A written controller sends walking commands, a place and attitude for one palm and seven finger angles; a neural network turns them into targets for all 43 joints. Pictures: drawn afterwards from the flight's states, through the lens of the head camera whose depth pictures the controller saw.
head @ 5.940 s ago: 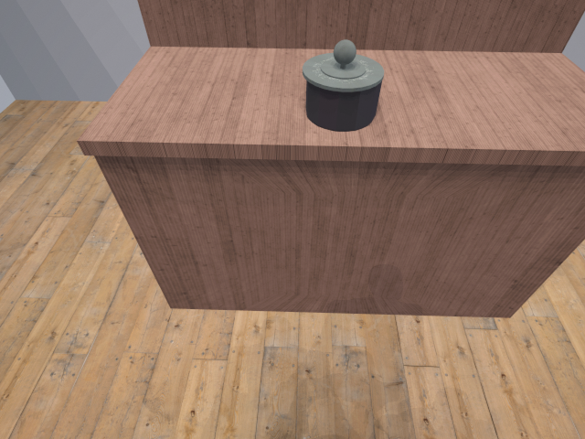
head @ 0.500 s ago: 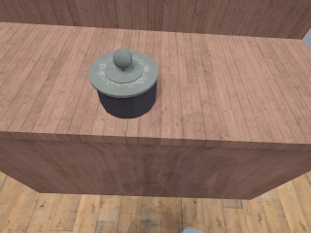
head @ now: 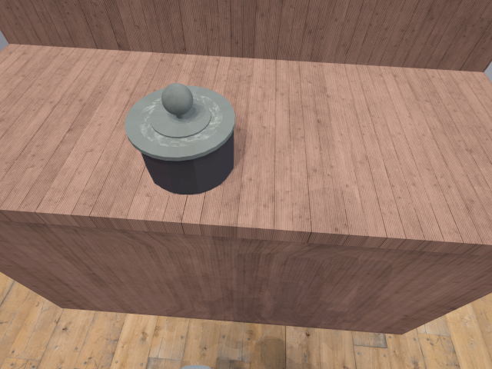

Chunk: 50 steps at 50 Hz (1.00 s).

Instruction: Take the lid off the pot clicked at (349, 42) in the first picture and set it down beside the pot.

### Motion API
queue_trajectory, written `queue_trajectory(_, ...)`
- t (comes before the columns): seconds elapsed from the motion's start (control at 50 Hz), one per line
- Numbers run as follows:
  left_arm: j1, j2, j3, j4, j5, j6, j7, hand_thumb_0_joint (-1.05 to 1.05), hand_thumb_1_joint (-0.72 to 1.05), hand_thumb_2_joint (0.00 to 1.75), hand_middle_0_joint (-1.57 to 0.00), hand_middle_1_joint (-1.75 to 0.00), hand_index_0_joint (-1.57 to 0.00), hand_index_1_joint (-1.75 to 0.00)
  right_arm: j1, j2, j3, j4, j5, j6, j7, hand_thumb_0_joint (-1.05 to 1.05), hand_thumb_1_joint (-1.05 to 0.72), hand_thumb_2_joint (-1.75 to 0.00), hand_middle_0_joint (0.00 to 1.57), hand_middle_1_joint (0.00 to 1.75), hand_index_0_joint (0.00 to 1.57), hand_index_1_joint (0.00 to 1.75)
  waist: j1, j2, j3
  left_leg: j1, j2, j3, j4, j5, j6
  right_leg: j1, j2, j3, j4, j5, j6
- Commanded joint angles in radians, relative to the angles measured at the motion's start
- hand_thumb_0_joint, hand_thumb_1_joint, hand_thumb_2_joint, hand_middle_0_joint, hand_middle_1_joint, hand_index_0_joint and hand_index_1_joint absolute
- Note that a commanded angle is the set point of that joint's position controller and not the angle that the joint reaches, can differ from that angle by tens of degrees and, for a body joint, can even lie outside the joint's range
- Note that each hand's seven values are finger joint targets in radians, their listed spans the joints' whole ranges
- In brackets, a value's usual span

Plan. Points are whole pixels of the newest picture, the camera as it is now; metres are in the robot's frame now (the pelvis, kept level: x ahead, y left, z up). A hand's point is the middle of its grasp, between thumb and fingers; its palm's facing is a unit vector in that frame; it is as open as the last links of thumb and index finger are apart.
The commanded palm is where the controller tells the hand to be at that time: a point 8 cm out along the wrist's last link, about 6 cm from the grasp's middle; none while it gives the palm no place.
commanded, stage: come to a stop and stand still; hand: left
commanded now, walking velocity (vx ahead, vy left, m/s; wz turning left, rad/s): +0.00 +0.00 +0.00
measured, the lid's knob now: (177, 99) +0.47 +0.15 +0.18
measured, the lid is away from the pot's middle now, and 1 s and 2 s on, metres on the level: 0.00 0.00 0.00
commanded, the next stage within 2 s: look again from close up in 0.90 s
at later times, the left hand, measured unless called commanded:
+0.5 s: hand out of the picture +0.04 +0.22 -0.17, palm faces -0.02 -0.97 -0.23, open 7.4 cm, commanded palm none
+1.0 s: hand out of the picture +0.04 +0.19 -0.17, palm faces -0.02 -0.98 -0.18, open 7.4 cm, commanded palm none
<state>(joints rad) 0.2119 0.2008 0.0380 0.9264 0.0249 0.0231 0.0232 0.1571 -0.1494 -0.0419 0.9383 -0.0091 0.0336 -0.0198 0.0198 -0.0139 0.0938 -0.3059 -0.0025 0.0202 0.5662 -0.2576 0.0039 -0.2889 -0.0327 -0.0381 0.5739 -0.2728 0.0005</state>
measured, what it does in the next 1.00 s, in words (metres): stands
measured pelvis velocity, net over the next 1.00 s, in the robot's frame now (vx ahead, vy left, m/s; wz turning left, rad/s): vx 0.03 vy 0.02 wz -0.03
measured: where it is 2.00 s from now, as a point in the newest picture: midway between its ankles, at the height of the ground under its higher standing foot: outside the picture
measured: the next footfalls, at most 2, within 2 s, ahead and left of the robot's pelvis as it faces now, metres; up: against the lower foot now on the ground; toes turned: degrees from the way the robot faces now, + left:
none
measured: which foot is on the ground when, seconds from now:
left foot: down 0.00-1.00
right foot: down 0.00-1.00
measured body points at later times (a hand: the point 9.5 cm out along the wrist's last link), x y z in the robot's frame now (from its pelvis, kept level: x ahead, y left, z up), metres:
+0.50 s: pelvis +0.01 +0.03 +0.00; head +0.02 +0.03 +0.45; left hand +0.04 +0.27 -0.15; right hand +0.04 -0.21 -0.15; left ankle +0.03 +0.11 -0.73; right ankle +0.02 -0.12 -0.73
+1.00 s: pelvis +0.03 +0.02 +0.01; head +0.05 +0.03 +0.46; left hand +0.05 +0.24 -0.15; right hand +0.04 -0.21 -0.15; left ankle +0.03 +0.11 -0.73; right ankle +0.02 -0.12 -0.73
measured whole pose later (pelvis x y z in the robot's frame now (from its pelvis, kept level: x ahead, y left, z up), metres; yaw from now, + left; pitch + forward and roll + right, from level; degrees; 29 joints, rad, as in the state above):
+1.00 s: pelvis +0.03 +0.02 +0.01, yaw -2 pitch -1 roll +0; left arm 0.28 0.16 -0.01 1.06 0.01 0.00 0.03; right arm 0.27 -0.16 0.00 1.06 0.00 -0.02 -0.03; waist 0.00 -0.01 0.05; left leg -0.21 -0.01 0.05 0.50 -0.27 0.04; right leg -0.20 -0.04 0.00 0.48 -0.27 0.03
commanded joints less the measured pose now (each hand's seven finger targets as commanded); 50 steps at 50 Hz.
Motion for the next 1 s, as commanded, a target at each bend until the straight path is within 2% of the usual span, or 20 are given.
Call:
queue_trajectory(0.0, 0.072, 0.203, 0.023, -0.073, 0.000, -0.054, 0.045, 0.00, 0.90, 0.90, -0.20, -0.30, -0.20, -0.30, 0.073, -0.084, -0.015, -0.100, -0.003, -0.039, 0.018, 0.00, -0.90, -0.90, 0.20, 0.30, 0.20, 0.30, -0.025, -0.052, -0.313, 0.046, -0.001, 0.010, -0.001, -0.072, -0.016, 0.221, -0.222, 0.248, -0.092, 0.444, -0.109)
queue_trajectory(0.02, 0.056, 0.184, 0.017, -0.070, -0.004, -0.051, 0.041, 0.00, 0.90, 0.90, -0.20, -0.30, -0.20, -0.30, 0.063, -0.098, -0.008, -0.105, 0.000, -0.039, 0.019, 0.00, -0.90, -0.90, 0.20, 0.30, 0.20, 0.30, -0.029, -0.059, -0.279, 0.073, 0.007, 0.006, -0.037, -0.038, -0.006, 0.161, -0.190, 0.205, -0.082, 0.313, -0.095)
queue_trajectory(0.04, 0.038, 0.173, 0.008, -0.063, -0.006, -0.038, 0.033, 0.00, 0.90, 0.90, -0.20, -0.30, -0.20, -0.30, 0.057, -0.102, -0.009, -0.106, -0.004, -0.035, 0.020, 0.00, -0.90, -0.90, 0.20, 0.30, 0.20, 0.30, -0.034, 0.025, -0.225, 0.123, 0.028, -0.015, -0.056, -0.012, 0.002, 0.044, -0.155, 0.158, -0.081, 0.117, -0.076)
queue_trajectory(0.06, 0.024, 0.152, 0.001, -0.074, -0.005, -0.029, 0.030, 0.00, 0.90, 0.90, -0.20, -0.30, -0.20, -0.30, 0.046, -0.127, -0.010, -0.119, -0.008, -0.029, 0.020, 0.00, -0.90, -0.90, 0.20, 0.30, 0.20, 0.30, -0.038, 0.033, -0.087, 0.052, 0.071, -0.075, -0.075, -0.060, 0.022, -0.065, -0.100, 0.121, -0.106, -0.088, -0.050)
queue_trajectory(0.08, 0.027, 0.139, -0.006, -0.076, -0.002, -0.021, 0.027, 0.00, 0.90, 0.90, -0.20, -0.30, -0.20, -0.30, 0.038, -0.147, -0.008, -0.122, -0.010, -0.024, 0.021, 0.00, -0.90, -0.90, 0.20, 0.30, 0.20, 0.30, -0.032, 0.031, 0.020, -0.045, 0.092, -0.124, -0.127, -0.140, 0.039, -0.103, -0.060, 0.100, -0.117, -0.204, -0.037)
queue_trajectory(0.1, 0.046, 0.129, -0.010, -0.076, -0.001, -0.019, 0.026, 0.00, 0.90, 0.90, -0.20, -0.30, -0.20, -0.30, 0.036, -0.159, -0.006, -0.124, -0.010, -0.022, 0.023, 0.00, -0.90, -0.90, 0.20, 0.30, 0.20, 0.30, -0.025, 0.004, 0.074, -0.116, 0.096, -0.148, -0.166, -0.206, 0.047, -0.099, -0.041, 0.089, -0.121, -0.229, -0.032)
queue_trajectory(0.12, 0.067, 0.123, -0.012, -0.073, -0.001, -0.021, 0.024, 0.00, 0.90, 0.90, -0.20, -0.30, -0.20, -0.30, 0.041, -0.164, -0.004, -0.126, -0.010, -0.024, 0.024, 0.00, -0.90, -0.90, 0.20, 0.30, 0.20, 0.30, -0.019, -0.035, 0.071, -0.130, 0.094, -0.150, -0.179, -0.211, 0.049, -0.080, -0.037, 0.091, -0.121, -0.209, -0.033)
queue_trajectory(0.14, 0.079, 0.130, -0.012, -0.068, -0.002, -0.021, 0.022, 0.00, 0.90, 0.90, -0.20, -0.30, -0.20, -0.30, 0.049, -0.165, 0.000, -0.124, -0.012, -0.027, 0.023, 0.00, -0.90, -0.90, 0.20, 0.30, 0.20, 0.30, -0.014, 0.009, 0.036, -0.102, 0.094, -0.143, -0.186, -0.205, 0.045, -0.066, -0.041, 0.085, -0.113, -0.194, -0.038)
queue_trajectory(0.18, 0.103, 0.123, -0.015, -0.061, -0.006, -0.027, 0.020, 0.00, 0.90, 0.90, -0.20, -0.30, -0.20, -0.30, 0.057, -0.164, 0.005, -0.117, -0.011, -0.035, 0.021, 0.00, -0.90, -0.90, 0.20, 0.30, 0.20, 0.30, -0.014, 0.036, -0.001, -0.078, 0.093, -0.141, -0.188, -0.196, 0.046, -0.045, -0.043, 0.096, -0.114, -0.159, -0.039)
queue_trajectory(0.22, 0.106, 0.124, -0.020, -0.056, -0.008, -0.033, 0.019, 0.00, 0.90, 0.90, -0.20, -0.30, -0.20, -0.30, 0.071, -0.157, 0.010, -0.103, -0.006, -0.043, 0.020, 0.00, -0.90, -0.90, 0.20, 0.30, 0.20, 0.30, -0.017, 0.003, -0.032, -0.050, 0.087, -0.123, -0.173, -0.129, 0.044, -0.019, -0.053, 0.112, -0.127, -0.108, -0.040)
queue_trajectory(0.34, 0.117, 0.118, -0.020, -0.031, -0.010, -0.029, 0.017, 0.00, 0.90, 0.90, -0.20, -0.30, -0.20, -0.30, 0.103, -0.152, 0.018, -0.060, -0.004, -0.060, 0.012, 0.00, -0.90, -0.90, 0.20, 0.30, 0.20, 0.30, -0.010, 0.032, -0.087, 0.005, 0.108, -0.128, -0.191, -0.023, 0.047, 0.041, -0.052, 0.077, -0.107, -0.006, -0.031)
queue_trajectory(0.38, 0.125, 0.112, -0.023, -0.015, -0.011, -0.028, 0.018, 0.00, 0.90, 0.90, -0.20, -0.30, -0.20, -0.30, 0.101, -0.154, 0.019, -0.048, -0.003, -0.063, 0.009, 0.00, -0.90, -0.90, 0.20, 0.30, 0.20, 0.30, -0.007, 0.058, -0.071, 0.002, 0.108, -0.126, -0.189, -0.007, 0.045, 0.046, -0.052, 0.078, -0.110, 0.011, -0.027)
queue_trajectory(0.44, 0.122, 0.115, -0.023, 0.005, -0.011, -0.026, 0.016, 0.00, 0.90, 0.90, -0.20, -0.30, -0.20, -0.30, 0.117, -0.146, 0.022, -0.025, -0.001, -0.062, 0.006, 0.00, -0.90, -0.90, 0.20, 0.30, 0.20, 0.30, -0.010, 0.041, -0.055, 0.009, 0.109, -0.123, -0.202, -0.023, 0.043, 0.044, -0.053, 0.074, -0.124, 0.005, -0.028)
queue_trajectory(0.6, 0.134, 0.090, -0.029, 0.052, -0.012, -0.029, 0.019, 0.00, 0.90, 0.90, -0.20, -0.30, -0.20, -0.30, 0.141, -0.129, 0.024, 0.027, 0.003, -0.067, -0.001, 0.00, -0.90, -0.90, 0.20, 0.30, 0.20, 0.30, -0.013, 0.016, -0.048, 0.056, 0.102, -0.097, -0.178, 0.064, 0.038, 0.052, -0.070, 0.089, -0.147, 0.064, -0.026)
queue_trajectory(0.72, 0.138, 0.082, -0.031, 0.075, -0.014, -0.031, 0.019, 0.00, 0.90, 0.90, -0.20, -0.30, -0.20, -0.30, 0.154, -0.114, 0.026, 0.054, 0.004, -0.068, -0.004, 0.00, -0.90, -0.90, 0.20, 0.30, 0.20, 0.30, -0.017, 0.031, -0.051, 0.083, 0.100, -0.084, -0.173, 0.097, 0.033, 0.057, -0.074, 0.093, -0.155, 0.084, -0.028)
queue_trajectory(0.78, 0.138, 0.077, -0.031, 0.082, -0.013, -0.030, 0.019, 0.00, 0.90, 0.90, -0.20, -0.30, -0.20, -0.30, 0.154, -0.111, 0.027, 0.063, 0.005, -0.068, -0.006, 0.00, -0.90, -0.90, 0.20, 0.30, 0.20, 0.30, -0.016, 0.012, -0.031, 0.074, 0.100, -0.084, -0.173, 0.094, 0.034, 0.056, -0.073, 0.095, -0.163, 0.084, -0.028)
queue_trajectory(0.84, 0.141, 0.076, -0.029, 0.087, -0.014, -0.031, 0.018, 0.00, 0.90, 0.90, -0.20, -0.30, -0.20, -0.30, 0.162, -0.106, 0.025, 0.071, 0.005, -0.069, -0.007, 0.00, -0.90, -0.90, 0.20, 0.30, 0.20, 0.30, -0.014, 0.005, -0.043, 0.088, 0.103, -0.084, -0.172, 0.119, 0.035, 0.070, -0.070, 0.091, -0.165, 0.100, -0.027)
queue_trajectory(0.9, 0.141, 0.068, -0.030, 0.093, -0.014, -0.030, 0.020, 0.00, 0.90, 0.90, -0.20, -0.30, -0.20, -0.30, 0.163, -0.105, 0.028, 0.079, 0.005, -0.071, -0.009, 0.00, -0.90, -0.90, 0.20, 0.30, 0.20, 0.30, -0.015, 0.037, -0.042, 0.096, 0.104, -0.083, -0.177, 0.136, 0.034, 0.070, -0.072, 0.090, -0.164, 0.101, -0.026)
queue_trajectory(0.94, 0.145, 0.069, -0.030, 0.095, -0.015, -0.032, 0.019, 0.00, 0.90, 0.90, -0.20, -0.30, -0.20, -0.30, 0.164, -0.101, 0.027, 0.086, 0.006, -0.071, -0.010, 0.00, -0.90, -0.90, 0.20, 0.30, 0.20, 0.30, -0.012, 0.009, -0.040, 0.103, 0.107, -0.084, -0.173, 0.164, 0.036, 0.078, -0.072, 0.086, -0.168, 0.123, -0.026)
queue_trajectory(0.98, 0.146, 0.065, -0.031, 0.100, -0.014, -0.033, 0.020, 0.00, 0.90, 0.90, -0.20, -0.30, -0.20, -0.30, 0.163, -0.102, 0.028, 0.089, 0.006, -0.071, -0.011, 0.00, -0.90, -0.90, 0.20, 0.30, 0.20, 0.30, -0.015, 0.011, -0.040, 0.111, 0.104, -0.080, -0.168, 0.178, 0.034, 0.075, -0.077, 0.093, -0.170, 0.140, -0.026)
